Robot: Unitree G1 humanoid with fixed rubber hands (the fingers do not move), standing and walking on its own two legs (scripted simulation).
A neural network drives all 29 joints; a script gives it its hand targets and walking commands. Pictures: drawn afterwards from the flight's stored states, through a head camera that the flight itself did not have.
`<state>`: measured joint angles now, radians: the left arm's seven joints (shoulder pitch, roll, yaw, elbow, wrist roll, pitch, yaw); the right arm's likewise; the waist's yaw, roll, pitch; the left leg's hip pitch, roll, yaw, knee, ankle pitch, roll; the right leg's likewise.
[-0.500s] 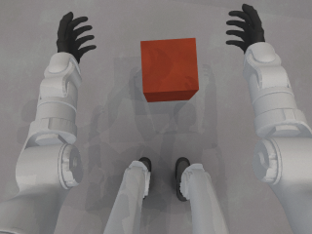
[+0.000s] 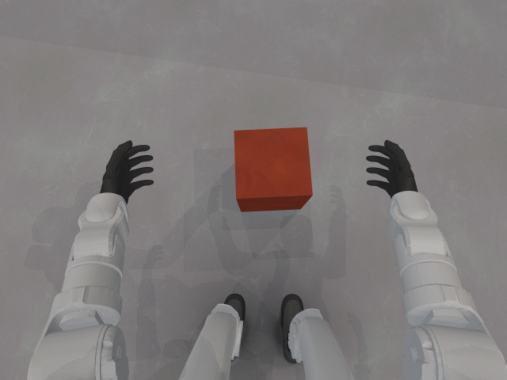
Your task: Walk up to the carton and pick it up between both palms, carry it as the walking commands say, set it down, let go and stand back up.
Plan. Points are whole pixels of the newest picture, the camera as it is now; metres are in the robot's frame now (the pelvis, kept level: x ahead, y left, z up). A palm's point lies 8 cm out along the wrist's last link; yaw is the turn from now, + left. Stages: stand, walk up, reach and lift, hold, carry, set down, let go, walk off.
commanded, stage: let go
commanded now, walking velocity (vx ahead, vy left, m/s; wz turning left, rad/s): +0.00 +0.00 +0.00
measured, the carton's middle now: (270, 173) +0.55 +0.00 -0.58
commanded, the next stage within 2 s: stand in 0.96 s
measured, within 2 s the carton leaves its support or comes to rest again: neither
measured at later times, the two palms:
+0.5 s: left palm (72, 309) +0.22 +0.24 +0.00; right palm (483, 308) +0.25 -0.24 -0.01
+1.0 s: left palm (56, 339) +0.19 +0.25 +0.01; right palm (498, 348) +0.21 -0.24 +0.00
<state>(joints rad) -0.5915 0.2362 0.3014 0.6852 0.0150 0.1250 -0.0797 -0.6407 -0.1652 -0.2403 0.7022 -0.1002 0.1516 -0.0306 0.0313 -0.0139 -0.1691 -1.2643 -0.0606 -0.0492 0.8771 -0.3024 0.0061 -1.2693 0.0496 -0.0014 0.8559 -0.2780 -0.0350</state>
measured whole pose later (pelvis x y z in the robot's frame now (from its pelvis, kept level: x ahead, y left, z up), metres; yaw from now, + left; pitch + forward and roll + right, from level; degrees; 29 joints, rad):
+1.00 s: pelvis +0.03 +0.00 +0.07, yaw +1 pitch -2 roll +0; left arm 0.16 0.19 0.13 0.49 0.02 0.14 -0.08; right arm 0.16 -0.19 -0.13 0.53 -0.03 0.11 0.06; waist 0.03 0.00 0.05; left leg -0.20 -0.05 -0.08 0.48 -0.26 0.01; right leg -0.20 0.05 0.00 0.46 -0.24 -0.04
